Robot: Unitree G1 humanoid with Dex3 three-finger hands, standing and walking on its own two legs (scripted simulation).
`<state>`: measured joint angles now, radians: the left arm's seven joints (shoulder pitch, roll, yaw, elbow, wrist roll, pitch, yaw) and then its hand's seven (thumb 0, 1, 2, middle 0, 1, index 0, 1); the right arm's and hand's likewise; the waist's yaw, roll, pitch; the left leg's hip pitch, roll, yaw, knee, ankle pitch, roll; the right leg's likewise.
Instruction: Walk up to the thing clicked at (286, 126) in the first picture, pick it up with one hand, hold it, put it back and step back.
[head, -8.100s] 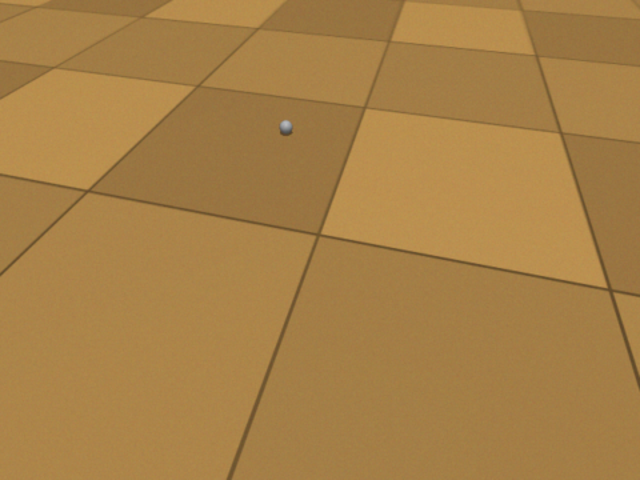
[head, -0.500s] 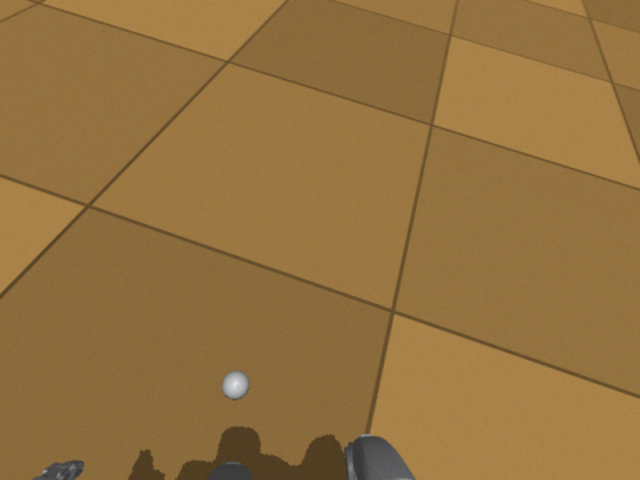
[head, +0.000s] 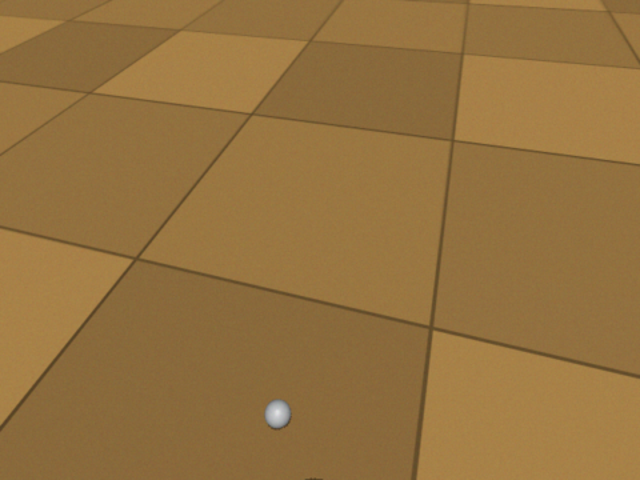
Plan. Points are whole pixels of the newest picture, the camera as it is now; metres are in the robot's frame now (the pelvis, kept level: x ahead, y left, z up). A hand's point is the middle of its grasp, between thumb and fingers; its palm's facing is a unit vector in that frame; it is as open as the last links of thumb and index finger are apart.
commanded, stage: walk up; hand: left
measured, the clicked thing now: (277, 413) +0.45 +0.17 -0.70
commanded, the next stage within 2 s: none
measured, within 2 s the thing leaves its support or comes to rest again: neither
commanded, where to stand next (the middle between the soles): +0.08 -0.06 m, yaw -1 degrees
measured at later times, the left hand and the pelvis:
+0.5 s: hand out of the picture +0.11 +0.22 -0.13, palm faces -0.02 -0.94 -0.34, open 7.4 cm; pelvis -0.03 -0.02 +0.01, yaw +3 degrees
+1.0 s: hand out of the picture +0.01 +0.25 -0.11, palm faces +0.03 -0.92 -0.40, open 7.4 cm; pelvis +0.00 -0.03 +0.03, yaw +2 degrees
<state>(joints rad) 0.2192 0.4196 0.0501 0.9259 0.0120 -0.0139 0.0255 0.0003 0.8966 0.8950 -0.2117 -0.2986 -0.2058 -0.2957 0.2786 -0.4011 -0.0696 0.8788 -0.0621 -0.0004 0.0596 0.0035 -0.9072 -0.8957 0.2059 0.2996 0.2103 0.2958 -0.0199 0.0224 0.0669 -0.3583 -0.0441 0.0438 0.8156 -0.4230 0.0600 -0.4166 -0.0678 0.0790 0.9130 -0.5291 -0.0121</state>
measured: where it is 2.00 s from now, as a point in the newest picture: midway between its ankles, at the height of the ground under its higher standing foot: outside the picture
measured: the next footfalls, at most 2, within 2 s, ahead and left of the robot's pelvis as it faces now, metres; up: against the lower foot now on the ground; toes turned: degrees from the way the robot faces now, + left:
right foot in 0.30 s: +0.13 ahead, -0.15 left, +0.00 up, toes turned +1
right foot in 0.82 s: +0.03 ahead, -0.15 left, +0.00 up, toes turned +0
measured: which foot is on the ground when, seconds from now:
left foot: down 0.00-0.88, up 0.90-1.00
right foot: up 0.00-0.28, down 0.30-0.58, up 0.60-0.80, down 0.82-1.00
